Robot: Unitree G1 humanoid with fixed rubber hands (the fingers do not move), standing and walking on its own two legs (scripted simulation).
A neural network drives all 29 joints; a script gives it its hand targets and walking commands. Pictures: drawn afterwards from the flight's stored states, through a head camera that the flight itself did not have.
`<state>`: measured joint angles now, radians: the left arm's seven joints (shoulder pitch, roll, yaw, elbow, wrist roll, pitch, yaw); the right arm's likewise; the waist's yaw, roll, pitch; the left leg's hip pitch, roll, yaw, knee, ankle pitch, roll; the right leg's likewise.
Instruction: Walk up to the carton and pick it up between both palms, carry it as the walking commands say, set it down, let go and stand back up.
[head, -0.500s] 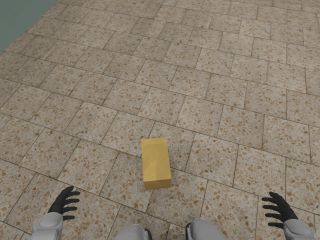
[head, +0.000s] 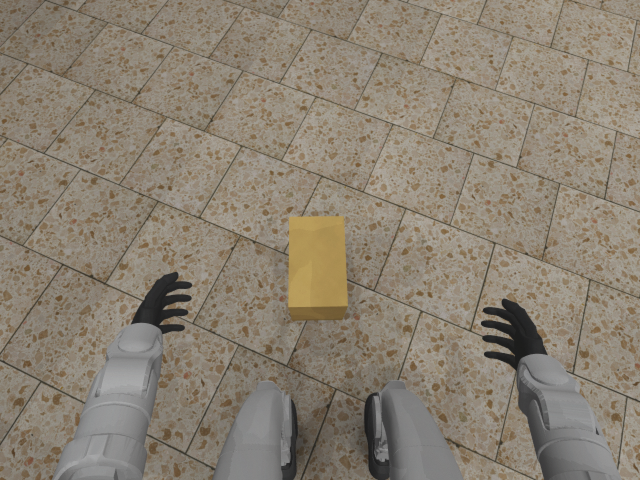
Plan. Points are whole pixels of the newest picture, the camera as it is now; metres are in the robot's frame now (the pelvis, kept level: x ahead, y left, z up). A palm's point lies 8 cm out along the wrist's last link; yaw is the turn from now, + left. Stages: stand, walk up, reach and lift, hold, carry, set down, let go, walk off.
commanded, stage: reach and lift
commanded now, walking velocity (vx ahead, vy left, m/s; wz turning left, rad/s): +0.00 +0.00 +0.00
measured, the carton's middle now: (317, 270) +0.51 +0.01 -0.61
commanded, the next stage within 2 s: none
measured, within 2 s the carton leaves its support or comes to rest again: neither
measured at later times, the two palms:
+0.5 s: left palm (188, 260) +0.39 +0.21 -0.13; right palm (455, 263) +0.38 -0.19 -0.13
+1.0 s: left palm (227, 208) +0.50 +0.17 -0.18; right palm (411, 210) +0.49 -0.15 -0.18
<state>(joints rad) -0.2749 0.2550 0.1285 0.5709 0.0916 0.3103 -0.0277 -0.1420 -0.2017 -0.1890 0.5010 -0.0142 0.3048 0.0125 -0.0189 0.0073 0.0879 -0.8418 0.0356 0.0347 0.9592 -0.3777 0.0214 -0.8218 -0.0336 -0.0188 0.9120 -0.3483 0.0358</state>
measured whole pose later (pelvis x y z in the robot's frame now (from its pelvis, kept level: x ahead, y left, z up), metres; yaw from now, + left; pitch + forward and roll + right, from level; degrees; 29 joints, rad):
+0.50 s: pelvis -0.03 +0.00 -0.03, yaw +1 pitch +29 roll -2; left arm -0.81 0.24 0.20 0.75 0.05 0.29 0.04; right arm -0.76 -0.15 -0.25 0.71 0.01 0.28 -0.09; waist -0.01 0.01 0.08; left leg -1.23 0.03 0.01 1.03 -0.31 0.02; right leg -1.20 -0.04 -0.03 0.99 -0.29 0.03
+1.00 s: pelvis -0.03 -0.01 -0.05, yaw +1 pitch +40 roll -2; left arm -1.25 0.19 0.31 0.84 0.10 0.16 0.08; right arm -1.17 -0.11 -0.36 0.75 -0.07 0.15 -0.13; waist 0.00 0.01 0.17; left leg -1.46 0.02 -0.01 1.05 -0.29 0.01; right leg -1.43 -0.03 -0.01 1.02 -0.29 0.03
